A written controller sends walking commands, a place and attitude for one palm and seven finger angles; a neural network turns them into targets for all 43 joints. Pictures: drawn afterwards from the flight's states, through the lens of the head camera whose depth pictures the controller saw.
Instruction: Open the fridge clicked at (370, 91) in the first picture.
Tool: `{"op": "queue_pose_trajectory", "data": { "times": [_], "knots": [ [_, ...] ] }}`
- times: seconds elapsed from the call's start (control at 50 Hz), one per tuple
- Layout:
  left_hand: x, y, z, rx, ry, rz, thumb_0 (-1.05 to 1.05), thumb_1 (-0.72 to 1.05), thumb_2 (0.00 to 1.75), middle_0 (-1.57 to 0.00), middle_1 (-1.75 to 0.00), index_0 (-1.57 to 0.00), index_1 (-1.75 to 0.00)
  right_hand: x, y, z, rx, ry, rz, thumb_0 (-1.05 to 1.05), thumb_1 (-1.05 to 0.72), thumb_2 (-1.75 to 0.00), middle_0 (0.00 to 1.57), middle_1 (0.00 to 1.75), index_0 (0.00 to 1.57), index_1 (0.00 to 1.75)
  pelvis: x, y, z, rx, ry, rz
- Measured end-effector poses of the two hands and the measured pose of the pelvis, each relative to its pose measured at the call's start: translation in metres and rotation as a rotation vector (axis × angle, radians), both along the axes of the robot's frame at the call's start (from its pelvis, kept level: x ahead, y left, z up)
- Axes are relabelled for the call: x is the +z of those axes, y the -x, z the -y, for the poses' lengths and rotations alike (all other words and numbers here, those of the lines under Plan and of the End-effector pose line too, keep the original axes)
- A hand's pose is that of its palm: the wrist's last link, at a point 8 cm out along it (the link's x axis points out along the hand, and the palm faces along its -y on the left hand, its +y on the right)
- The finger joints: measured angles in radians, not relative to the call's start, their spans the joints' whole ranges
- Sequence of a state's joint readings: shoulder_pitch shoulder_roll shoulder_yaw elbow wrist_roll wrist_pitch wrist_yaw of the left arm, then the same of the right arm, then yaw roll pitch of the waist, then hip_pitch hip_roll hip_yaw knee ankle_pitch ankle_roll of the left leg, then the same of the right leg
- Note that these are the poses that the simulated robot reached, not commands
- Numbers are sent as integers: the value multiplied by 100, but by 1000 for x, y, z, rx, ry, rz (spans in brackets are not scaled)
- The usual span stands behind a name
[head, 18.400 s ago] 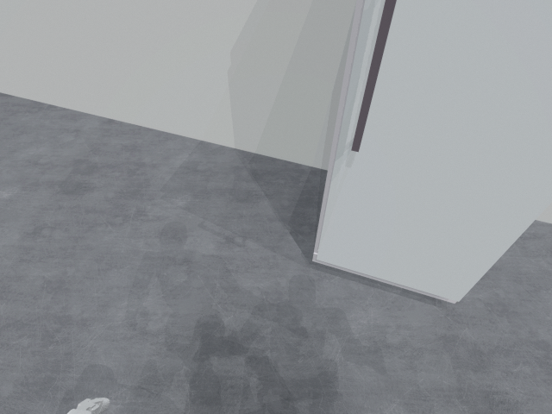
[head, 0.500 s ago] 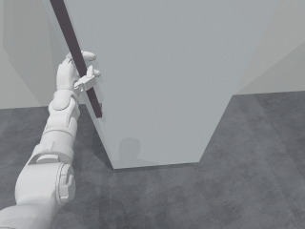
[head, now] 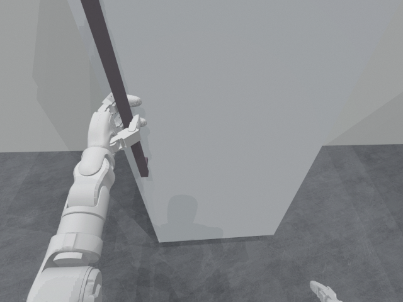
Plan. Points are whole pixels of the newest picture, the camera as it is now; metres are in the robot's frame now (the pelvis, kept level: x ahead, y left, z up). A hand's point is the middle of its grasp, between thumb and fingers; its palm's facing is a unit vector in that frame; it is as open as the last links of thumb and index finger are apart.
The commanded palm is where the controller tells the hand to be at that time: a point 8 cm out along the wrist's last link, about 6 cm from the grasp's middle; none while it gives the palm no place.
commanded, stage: pull the door a little, standing still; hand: left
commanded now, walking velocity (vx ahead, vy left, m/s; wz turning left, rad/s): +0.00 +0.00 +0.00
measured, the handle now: (126, 106) +0.46 +0.17 +0.16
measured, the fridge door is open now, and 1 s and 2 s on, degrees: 2 35 67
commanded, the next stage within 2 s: walk backward, drawing the door open in 0.16 s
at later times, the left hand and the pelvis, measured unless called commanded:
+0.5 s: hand (140, 182) +0.29 +0.12 +0.13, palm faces +0.00 -0.99 -0.16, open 6.2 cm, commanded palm +0.26 +0.17 +0.13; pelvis -0.04 +0.01 +0.01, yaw +0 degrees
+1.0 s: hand (190, 271) +0.15 +0.02 +0.13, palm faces +0.11 -0.98 -0.19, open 6.8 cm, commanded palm +0.12 +0.07 +0.13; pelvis -0.11 -0.09 -0.01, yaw +14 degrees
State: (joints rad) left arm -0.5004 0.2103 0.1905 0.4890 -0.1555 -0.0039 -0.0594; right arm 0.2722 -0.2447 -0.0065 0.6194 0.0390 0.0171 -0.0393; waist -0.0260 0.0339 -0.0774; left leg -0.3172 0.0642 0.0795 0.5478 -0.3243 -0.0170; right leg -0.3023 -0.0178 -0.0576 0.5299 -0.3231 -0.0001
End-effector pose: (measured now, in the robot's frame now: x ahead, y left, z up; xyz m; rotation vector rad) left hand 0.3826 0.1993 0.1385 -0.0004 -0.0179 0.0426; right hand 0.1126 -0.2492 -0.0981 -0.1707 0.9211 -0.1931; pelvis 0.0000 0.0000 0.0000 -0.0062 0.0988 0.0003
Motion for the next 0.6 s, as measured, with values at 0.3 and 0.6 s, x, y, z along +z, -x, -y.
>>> {"op": "queue_pose_trajectory", "data": {
  "times": [0.3, 0.6],
  "knots": [
    [0, 61, 14, -20, -27, 26, 3, 74, 78, -34, -137, -31, -135, 13, -19, -16, 43, -43, 116, 1, -90, -90, 20, 30, 20, 30, 3, 7, 1, -10, -5, 60],
    [1, 140, 42, -52, -170, 102, -1, 68, 74, -41, -139, -30, -135, 21, 1, -28, 49, -15, 119, 1, -90, -90, 20, 30, 20, 30, 7, 54, -1, 2, -20, 99]
  ]
}}
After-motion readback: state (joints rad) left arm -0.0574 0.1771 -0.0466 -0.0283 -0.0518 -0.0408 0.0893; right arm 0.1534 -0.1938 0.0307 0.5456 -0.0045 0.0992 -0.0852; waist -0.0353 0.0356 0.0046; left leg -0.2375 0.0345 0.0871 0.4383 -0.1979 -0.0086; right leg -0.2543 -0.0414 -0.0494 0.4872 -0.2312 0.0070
